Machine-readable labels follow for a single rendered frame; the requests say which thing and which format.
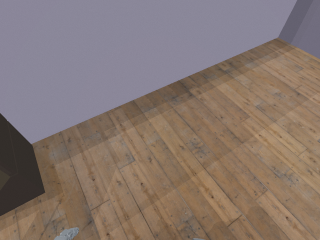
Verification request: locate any robot left hand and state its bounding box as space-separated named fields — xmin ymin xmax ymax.
xmin=54 ymin=227 xmax=79 ymax=240

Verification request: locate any cupboard door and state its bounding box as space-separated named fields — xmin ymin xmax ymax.
xmin=0 ymin=170 xmax=10 ymax=190

